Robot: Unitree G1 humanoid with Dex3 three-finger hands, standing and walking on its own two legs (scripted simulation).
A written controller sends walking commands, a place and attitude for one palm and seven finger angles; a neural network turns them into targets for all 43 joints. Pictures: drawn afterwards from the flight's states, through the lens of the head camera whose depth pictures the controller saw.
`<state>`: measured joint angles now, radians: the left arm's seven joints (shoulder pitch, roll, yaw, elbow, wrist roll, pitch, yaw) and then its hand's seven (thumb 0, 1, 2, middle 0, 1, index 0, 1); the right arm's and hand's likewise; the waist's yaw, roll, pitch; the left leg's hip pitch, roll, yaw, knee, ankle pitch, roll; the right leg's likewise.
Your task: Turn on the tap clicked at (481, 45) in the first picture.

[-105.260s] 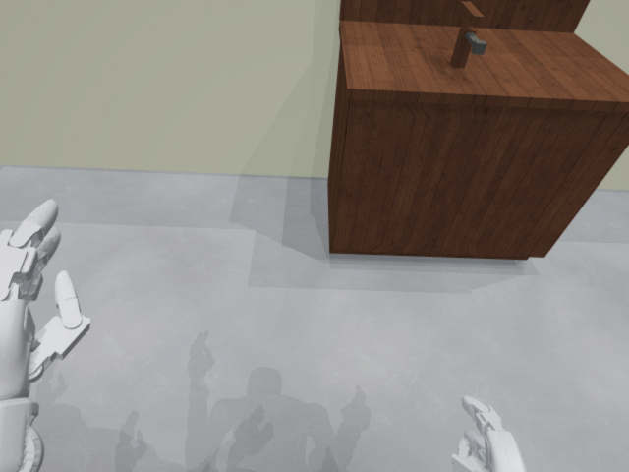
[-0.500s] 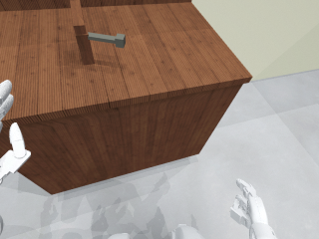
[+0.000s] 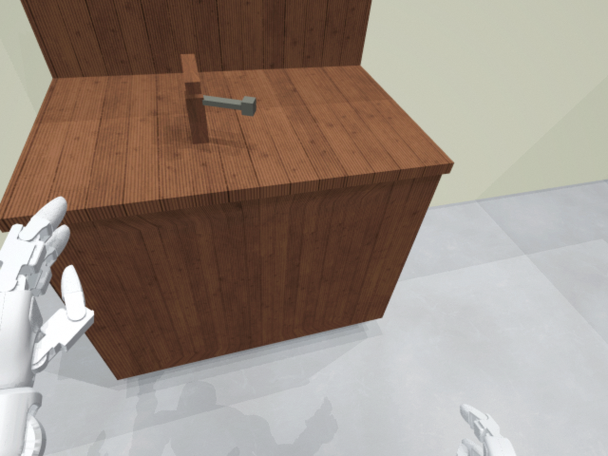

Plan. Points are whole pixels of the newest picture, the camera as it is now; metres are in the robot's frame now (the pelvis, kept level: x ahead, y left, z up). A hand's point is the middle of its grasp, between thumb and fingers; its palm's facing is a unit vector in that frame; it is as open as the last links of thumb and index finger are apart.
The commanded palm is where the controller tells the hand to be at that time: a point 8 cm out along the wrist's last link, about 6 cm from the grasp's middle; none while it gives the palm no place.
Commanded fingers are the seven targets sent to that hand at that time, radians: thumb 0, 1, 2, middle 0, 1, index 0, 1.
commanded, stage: stop stepping back and stand still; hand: left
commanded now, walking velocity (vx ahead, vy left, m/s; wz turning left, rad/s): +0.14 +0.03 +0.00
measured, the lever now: (248, 106) +0.74 +0.14 +0.11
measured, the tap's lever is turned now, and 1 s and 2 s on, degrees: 66 66 66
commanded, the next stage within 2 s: stand and check the lever's angle in 0.44 s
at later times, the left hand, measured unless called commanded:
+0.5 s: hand (77, 345) +0.18 +0.22 +0.17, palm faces +0.36 -0.87 -0.34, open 7.4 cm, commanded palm +0.13 +0.28 +0.19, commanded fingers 0.00 0.90 0.90 -0.20 -0.30 -0.20 -0.30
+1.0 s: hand (62, 300) +0.21 +0.24 +0.18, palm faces +0.43 -0.81 -0.40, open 7.4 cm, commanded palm +0.16 +0.28 +0.19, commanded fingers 0.00 0.90 0.90 -0.20 -0.30 -0.20 -0.30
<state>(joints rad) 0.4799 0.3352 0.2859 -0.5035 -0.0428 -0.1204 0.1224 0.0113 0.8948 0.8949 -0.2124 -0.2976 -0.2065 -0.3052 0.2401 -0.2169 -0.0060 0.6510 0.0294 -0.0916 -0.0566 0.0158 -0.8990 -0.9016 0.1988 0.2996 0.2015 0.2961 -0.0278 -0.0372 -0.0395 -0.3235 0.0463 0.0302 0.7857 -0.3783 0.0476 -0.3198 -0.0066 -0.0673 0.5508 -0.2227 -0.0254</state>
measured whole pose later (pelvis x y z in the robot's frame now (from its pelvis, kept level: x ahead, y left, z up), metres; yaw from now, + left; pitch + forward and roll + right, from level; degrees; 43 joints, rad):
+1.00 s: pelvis +0.01 -0.01 +0.01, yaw +3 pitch -1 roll +0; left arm 0.48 0.38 0.34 -0.53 -0.05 -0.16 0.16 0.01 0.89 0.89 -0.22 -0.30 -0.21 -0.31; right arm 0.16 -0.21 -0.01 0.61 0.02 -0.11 -0.07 0.02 -0.90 -0.90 0.20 0.30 0.20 0.30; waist 0.01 0.01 0.06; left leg -0.20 0.01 0.01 0.49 -0.26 0.00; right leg -0.21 0.03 -0.03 0.46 -0.23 -0.03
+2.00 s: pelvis +0.00 +0.01 +0.01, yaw +2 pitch -1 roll -1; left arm 0.47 0.33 0.30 -0.44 -0.05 -0.15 0.15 0.01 0.90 0.89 -0.21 -0.30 -0.21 -0.31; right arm 0.18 -0.21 0.01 0.62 0.01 -0.09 -0.07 0.01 -0.90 -0.90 0.20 0.30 0.20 0.30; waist 0.01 0.03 0.02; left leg -0.19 -0.01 0.04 0.42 -0.22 0.03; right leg -0.19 0.02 0.00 0.37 -0.16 0.00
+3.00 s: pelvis +0.02 +0.02 +0.01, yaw +2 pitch -1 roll -1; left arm 0.47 0.34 0.30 -0.46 -0.05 -0.14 0.15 0.01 0.90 0.89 -0.21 -0.30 -0.21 -0.31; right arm 0.18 -0.21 0.01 0.61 0.01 -0.08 -0.07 0.01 -0.90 -0.90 0.20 0.30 0.20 0.30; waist 0.01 0.02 0.03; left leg -0.17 -0.01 0.04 0.42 -0.24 0.04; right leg -0.18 0.01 0.00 0.37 -0.18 0.01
